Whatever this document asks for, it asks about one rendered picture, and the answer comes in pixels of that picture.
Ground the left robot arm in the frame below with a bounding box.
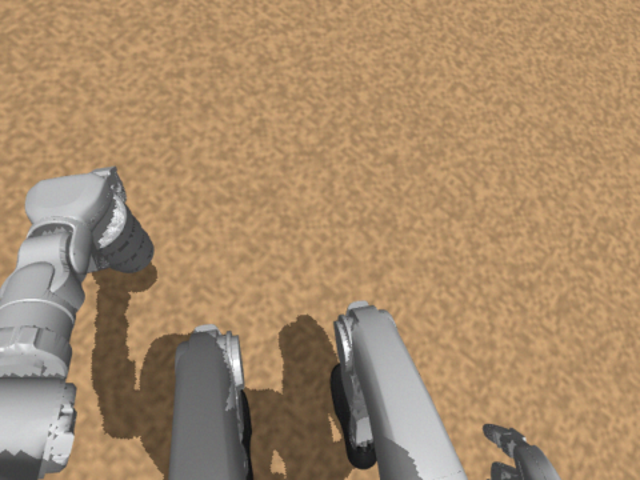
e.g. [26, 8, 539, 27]
[0, 216, 94, 480]

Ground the right robot foot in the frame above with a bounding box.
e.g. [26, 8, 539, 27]
[330, 363, 377, 470]

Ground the left robot hand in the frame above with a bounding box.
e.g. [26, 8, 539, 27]
[25, 166, 127, 273]

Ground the right robot hand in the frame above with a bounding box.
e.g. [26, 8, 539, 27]
[483, 424, 561, 480]

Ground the cup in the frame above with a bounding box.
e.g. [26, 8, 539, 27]
[92, 193, 154, 273]

